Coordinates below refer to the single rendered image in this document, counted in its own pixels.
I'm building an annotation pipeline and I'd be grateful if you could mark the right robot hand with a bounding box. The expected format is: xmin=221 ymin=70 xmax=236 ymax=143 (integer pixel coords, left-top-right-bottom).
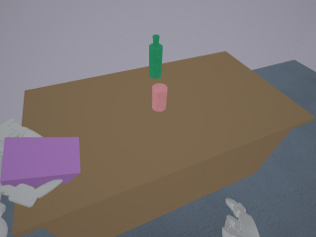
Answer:
xmin=222 ymin=197 xmax=260 ymax=237

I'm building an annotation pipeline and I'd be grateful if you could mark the table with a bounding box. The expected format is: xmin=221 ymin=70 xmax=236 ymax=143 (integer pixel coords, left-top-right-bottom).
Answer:
xmin=12 ymin=51 xmax=315 ymax=237

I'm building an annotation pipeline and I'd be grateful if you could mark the left robot hand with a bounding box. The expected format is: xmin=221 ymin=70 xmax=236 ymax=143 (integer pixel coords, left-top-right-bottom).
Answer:
xmin=0 ymin=118 xmax=62 ymax=207

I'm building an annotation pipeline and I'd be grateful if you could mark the sponge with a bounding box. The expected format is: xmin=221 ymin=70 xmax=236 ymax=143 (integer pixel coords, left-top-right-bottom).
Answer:
xmin=0 ymin=137 xmax=81 ymax=188

